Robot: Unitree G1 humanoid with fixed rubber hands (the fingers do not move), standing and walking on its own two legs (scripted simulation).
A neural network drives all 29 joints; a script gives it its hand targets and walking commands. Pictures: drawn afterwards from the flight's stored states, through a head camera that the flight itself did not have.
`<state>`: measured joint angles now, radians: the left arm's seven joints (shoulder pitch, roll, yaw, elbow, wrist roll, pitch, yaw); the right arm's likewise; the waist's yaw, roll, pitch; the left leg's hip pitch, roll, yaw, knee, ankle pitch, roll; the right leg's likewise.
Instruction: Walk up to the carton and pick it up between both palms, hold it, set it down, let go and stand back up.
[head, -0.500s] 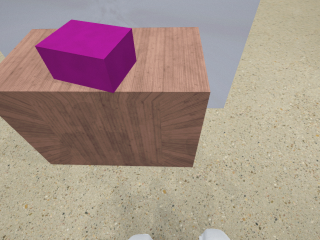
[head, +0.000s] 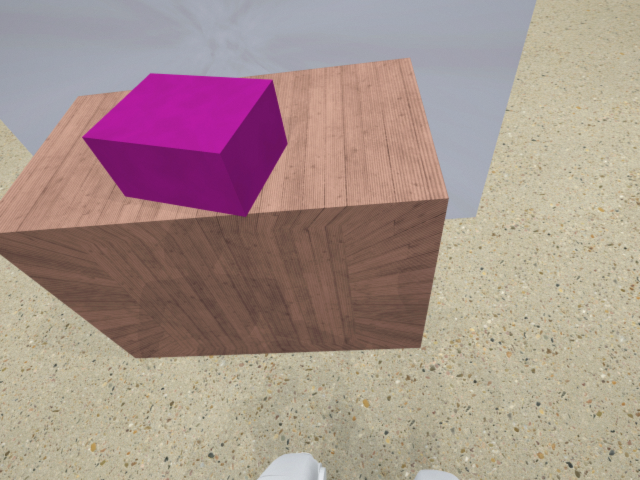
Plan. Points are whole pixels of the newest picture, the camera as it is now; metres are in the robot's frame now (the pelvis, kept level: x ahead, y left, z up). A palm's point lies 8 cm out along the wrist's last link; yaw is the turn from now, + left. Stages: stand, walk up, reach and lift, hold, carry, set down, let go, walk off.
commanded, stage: walk up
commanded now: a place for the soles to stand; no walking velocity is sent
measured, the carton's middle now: (195, 140) +0.73 +0.29 +0.01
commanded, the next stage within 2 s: none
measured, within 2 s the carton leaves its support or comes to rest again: neither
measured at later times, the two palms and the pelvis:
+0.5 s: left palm out of the picture +0.08 +0.47 -0.10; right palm out of the picture +0.09 -0.16 -0.12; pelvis +0.05 +0.15 +0.00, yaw +0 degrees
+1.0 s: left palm out of the picture +0.10 +0.57 -0.12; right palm (393, 467) +0.15 -0.05 -0.14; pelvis +0.09 +0.25 -0.02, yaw +2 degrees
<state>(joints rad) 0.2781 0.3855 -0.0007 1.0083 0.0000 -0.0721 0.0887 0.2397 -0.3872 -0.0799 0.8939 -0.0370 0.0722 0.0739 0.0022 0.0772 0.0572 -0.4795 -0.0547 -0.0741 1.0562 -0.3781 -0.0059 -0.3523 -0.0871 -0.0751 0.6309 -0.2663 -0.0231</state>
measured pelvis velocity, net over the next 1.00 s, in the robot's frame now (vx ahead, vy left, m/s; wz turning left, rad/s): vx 0.09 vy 0.25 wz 0.04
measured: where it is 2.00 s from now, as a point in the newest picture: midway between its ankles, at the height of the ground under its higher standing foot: outside the picture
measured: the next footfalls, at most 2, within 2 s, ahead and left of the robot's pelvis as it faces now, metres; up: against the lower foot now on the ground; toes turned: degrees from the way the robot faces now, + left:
left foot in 0.24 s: +0.09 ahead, +0.21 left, +0.00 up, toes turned +0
right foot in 0.60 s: +0.16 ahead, +0.04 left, +0.00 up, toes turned -5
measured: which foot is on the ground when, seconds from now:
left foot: up 0.00-0.22, down 0.24-0.64, up 0.66-0.94, down 0.96-1.00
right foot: down 0.00-0.24, up 0.26-0.58, down 0.60-0.96, up 0.98-1.00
